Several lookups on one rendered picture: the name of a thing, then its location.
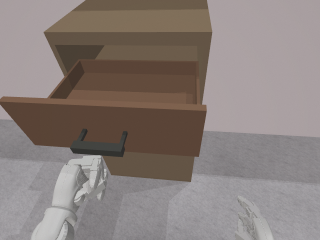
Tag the drawer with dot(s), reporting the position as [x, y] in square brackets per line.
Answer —
[156, 101]

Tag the robot left hand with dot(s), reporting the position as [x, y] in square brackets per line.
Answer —
[87, 172]

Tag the handle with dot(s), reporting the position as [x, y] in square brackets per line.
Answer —
[98, 148]

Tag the robot right hand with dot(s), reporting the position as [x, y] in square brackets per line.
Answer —
[257, 229]

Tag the cabinet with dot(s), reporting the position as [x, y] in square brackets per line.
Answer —
[150, 30]

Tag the left robot forearm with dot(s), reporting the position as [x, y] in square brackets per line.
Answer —
[58, 224]

